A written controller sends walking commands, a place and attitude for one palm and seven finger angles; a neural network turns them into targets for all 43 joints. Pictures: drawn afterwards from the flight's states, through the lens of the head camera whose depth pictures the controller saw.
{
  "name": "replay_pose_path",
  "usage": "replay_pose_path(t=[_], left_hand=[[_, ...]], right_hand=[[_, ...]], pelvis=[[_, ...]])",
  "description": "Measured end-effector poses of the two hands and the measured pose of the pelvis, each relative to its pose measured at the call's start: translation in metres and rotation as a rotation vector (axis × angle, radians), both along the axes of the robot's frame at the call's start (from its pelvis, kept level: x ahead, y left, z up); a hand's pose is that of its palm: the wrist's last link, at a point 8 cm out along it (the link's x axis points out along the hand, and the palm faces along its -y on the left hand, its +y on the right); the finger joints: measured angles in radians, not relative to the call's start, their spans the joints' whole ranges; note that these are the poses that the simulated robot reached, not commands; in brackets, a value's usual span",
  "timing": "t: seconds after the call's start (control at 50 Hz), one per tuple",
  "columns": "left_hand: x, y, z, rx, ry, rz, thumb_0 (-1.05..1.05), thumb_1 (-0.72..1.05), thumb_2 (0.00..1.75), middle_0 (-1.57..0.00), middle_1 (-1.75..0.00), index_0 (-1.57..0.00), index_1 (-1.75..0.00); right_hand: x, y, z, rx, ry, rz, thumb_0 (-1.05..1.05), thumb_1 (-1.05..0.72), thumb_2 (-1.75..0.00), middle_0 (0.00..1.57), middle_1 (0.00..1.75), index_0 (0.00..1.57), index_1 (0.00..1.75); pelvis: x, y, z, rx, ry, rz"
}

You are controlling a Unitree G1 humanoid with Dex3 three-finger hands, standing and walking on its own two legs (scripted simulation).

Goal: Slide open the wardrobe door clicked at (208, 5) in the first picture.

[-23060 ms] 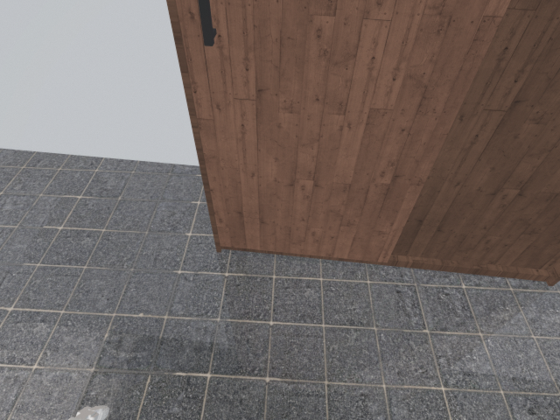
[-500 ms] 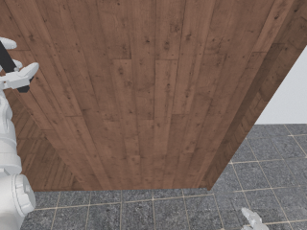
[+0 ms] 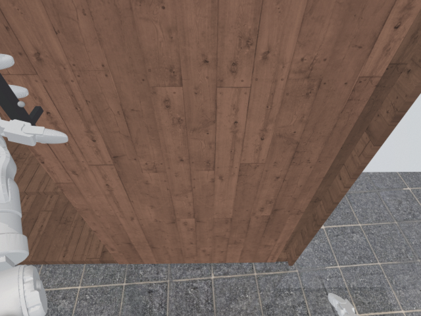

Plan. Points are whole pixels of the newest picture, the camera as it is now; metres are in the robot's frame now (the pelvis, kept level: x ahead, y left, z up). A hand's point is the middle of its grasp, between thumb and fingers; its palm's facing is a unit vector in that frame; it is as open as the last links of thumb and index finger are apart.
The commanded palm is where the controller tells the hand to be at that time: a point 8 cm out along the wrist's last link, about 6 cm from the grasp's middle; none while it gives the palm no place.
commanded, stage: slip the hand off the handle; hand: left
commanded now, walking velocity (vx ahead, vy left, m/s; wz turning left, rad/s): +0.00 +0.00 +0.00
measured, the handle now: (1, 74) +0.40 +0.37 +0.26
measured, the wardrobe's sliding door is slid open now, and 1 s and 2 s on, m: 0.61 0.61 0.61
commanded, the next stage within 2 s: draw the hand back to the body in 1.22 s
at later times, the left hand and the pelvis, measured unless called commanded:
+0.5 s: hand out of the picture +0.37 +0.41 +0.22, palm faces +0.60 -0.76 -0.26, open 14.6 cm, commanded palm +0.32 +0.45 +0.22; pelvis +0.00 -0.01 -0.01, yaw +0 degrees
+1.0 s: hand out of the picture +0.29 +0.43 +0.22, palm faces +0.61 -0.75 -0.25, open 14.7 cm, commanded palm +0.23 +0.45 +0.22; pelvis +0.02 +0.02 +0.00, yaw +0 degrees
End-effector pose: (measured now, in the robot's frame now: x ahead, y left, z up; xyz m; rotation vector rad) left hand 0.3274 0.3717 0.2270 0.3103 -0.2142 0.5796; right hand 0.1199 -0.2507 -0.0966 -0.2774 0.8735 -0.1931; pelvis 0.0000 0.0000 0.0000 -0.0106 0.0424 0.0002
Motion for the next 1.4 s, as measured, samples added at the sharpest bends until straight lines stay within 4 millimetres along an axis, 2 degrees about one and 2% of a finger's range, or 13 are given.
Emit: replay_pose_path(t=[0.12,0.24,0.36,0.48,0.58,0.66,0.78,1.04,1.14,1.26,1.36,1.4], left_hand=[[0.000,0.004,0.002,-0.001,0.015,-0.012,-0.02,-0.56,0.20,-0.47,-1.30,-0.33,-1.20],[-0.001,0.018,0.004,-0.022,0.036,0.017,-0.02,-0.56,0.20,-0.48,-1.28,-0.36,-1.22],[-0.012,0.048,0.004,-0.019,0.076,0.103,-0.02,-0.56,0.20,-0.37,-1.21,-0.31,-1.18],[-0.011,0.067,0.005,-0.009,0.069,0.075,-0.02,-0.56,0.20,-0.29,-1.17,-0.27,-1.16],[-0.008,0.077,0.005,-0.007,0.055,0.049,-0.02,-0.56,0.20,-0.27,-1.16,-0.31,-1.20],[-0.009,0.079,0.003,0.006,0.053,0.030,-0.02,-0.56,0.20,-0.26,-1.15,-0.31,-1.20],[-0.023,0.076,-0.005,0.013,0.035,0.009,-0.02,-0.55,0.20,-0.26,-1.15,-0.28,-1.17],[-0.094,0.082,-0.001,0.016,0.016,0.064,-0.02,-0.56,0.20,-0.26,-1.15,-0.26,-1.15],[-0.115,0.082,-0.004,-0.004,0.028,0.069,-0.02,-0.56,0.20,-0.26,-1.15,-0.26,-1.15],[-0.129,0.076,-0.007,0.000,0.037,0.071,-0.02,-0.56,0.20,-0.26,-1.15,-0.25,-1.15],[-0.131,0.074,-0.005,-0.003,0.031,0.064,-0.02,-0.56,0.20,-0.26,-1.15,-0.26,-1.15],[-0.129,0.074,-0.009,-0.059,0.048,0.017,-0.02,-0.56,0.20,-0.26,-1.15,-0.25,-1.15]], right_hand=[[0.017,-0.001,0.006,0.007,-0.047,-0.003,0.01,-0.90,-0.90,0.21,0.30,0.20,0.30],[0.015,-0.011,0.006,0.001,-0.043,-0.016,0.01,-0.90,-0.90,0.21,0.30,0.20,0.30],[-0.007,-0.027,0.000,-0.027,0.029,-0.046,0.01,-0.90,-0.90,0.21,0.30,0.20,0.30],[-0.038,-0.041,-0.008,-0.074,0.154,-0.076,0.01,-0.90,-0.90,0.21,0.30,0.20,0.30],[-0.057,-0.044,-0.010,-0.096,0.222,-0.106,0.01,-0.90,-0.90,0.21,0.30,0.20,0.30],[-0.060,-0.039,-0.009,-0.087,0.224,-0.126,0.01,-0.90,-0.90,0.21,0.30,0.20,0.30],[-0.038,-0.020,-0.005,-0.054,0.140,-0.131,0.01,-0.90,-0.90,0.21,0.30,0.20,0.30],[0.064,0.038,0.022,0.001,-0.143,0.047,0.01,-0.90,-0.90,0.21,0.30,0.20,0.30],[0.090,0.056,0.033,0.013,-0.212,0.117,0.01,-0.90,-0.90,0.21,0.30,0.20,0.30],[0.097,0.065,0.040,0.022,-0.246,0.160,0.01,-0.90,-0.90,0.21,0.30,0.20,0.30],[0.085,0.062,0.037,0.024,-0.233,0.153,0.01,-0.90,-0.90,0.21,0.30,0.20,0.30],[0.077,0.057,0.034,0.027,-0.220,0.133,0.01,-0.90,-0.90,0.21,0.30,0.20,0.30]], pelvis=[[0.003,-0.004,0.000,0.003,0.005,-0.004],[0.003,-0.011,-0.002,0.003,0.016,-0.006],[0.004,-0.015,-0.004,0.001,0.035,-0.006],[0.005,-0.014,-0.006,-0.007,0.059,0.000],[0.006,-0.011,-0.006,-0.011,0.080,-0.003],[0.009,-0.005,-0.006,-0.012,0.082,-0.015],[0.014,0.005,-0.004,-0.011,0.067,-0.032],[0.017,0.020,-0.001,-0.011,0.008,0.003],[0.014,0.022,0.001,-0.010,-0.011,0.022],[0.008,0.020,0.002,-0.010,-0.030,0.030],[0.003,0.016,0.002,-0.010,-0.039,0.031],[0.002,0.015,0.002,-0.011,-0.045,0.033]])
